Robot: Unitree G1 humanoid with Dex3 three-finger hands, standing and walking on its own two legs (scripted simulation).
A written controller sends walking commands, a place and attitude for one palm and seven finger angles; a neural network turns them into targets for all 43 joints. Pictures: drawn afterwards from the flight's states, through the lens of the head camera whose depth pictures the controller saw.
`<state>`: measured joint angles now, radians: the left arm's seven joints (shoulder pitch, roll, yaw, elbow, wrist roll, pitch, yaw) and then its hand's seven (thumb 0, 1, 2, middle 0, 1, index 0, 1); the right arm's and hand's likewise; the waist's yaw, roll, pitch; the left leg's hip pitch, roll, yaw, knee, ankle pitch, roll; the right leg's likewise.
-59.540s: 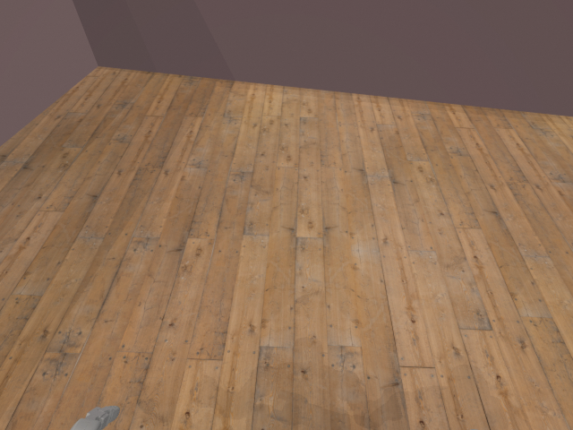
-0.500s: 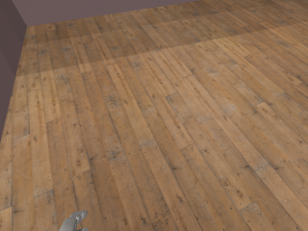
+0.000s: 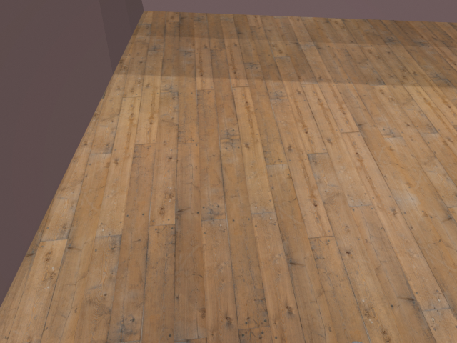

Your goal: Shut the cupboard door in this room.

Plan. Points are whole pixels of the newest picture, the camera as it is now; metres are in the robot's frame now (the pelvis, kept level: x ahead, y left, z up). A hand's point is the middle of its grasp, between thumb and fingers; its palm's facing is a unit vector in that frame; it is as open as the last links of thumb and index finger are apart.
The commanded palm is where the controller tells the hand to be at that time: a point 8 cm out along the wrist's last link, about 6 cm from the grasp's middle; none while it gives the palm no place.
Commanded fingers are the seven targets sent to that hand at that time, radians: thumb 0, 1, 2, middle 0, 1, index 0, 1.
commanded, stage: turn or walk to find it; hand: left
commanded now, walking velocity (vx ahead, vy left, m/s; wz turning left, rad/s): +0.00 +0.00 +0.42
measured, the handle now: out of the picture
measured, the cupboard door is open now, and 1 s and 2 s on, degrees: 42 42 42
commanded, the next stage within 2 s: none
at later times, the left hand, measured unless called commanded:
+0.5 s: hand out of the picture +0.11 +0.20 -0.15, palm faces +0.18 -0.95 -0.25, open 7.4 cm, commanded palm none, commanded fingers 0.00 0.90 0.90 -0.20 -0.30 -0.20 -0.30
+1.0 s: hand out of the picture -0.06 +0.18 -0.16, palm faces +0.48 -0.83 -0.27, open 7.3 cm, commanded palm none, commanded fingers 0.00 0.90 0.90 -0.20 -0.30 -0.20 -0.30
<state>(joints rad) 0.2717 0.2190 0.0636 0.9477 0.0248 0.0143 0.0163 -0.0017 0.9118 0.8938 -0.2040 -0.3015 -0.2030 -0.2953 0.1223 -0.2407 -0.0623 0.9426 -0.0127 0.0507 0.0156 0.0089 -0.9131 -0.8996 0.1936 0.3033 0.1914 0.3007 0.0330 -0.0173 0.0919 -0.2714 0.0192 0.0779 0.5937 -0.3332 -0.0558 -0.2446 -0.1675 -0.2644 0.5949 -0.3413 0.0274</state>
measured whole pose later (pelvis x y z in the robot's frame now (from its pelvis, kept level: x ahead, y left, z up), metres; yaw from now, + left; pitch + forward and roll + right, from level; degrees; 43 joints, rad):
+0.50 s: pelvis +0.02 -0.02 +0.00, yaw +11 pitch +1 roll +1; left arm 0.10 0.20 0.04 0.89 0.00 0.02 0.00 0.00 0.91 0.89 -0.20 -0.30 -0.20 -0.29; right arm 0.26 -0.20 -0.05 0.96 -0.02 0.04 -0.01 0.01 -0.91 -0.90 0.20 0.30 0.20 0.30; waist -0.03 0.03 0.08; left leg -0.26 -0.04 -0.10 0.54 -0.31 -0.01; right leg -0.31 -0.04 -0.07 0.56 -0.27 0.08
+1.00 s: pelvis +0.01 -0.02 +0.00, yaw +26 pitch +0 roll +1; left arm 0.28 0.22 0.07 0.96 0.03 0.01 0.02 0.00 0.91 0.89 -0.20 -0.30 -0.20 -0.30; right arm 0.12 -0.23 -0.06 0.95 -0.01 0.05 0.02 0.01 -0.91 -0.90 0.19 0.30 0.19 0.30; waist 0.04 -0.02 0.09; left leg -0.28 0.02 0.08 0.62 -0.35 -0.06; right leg -0.25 -0.16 -0.29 0.58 -0.32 0.00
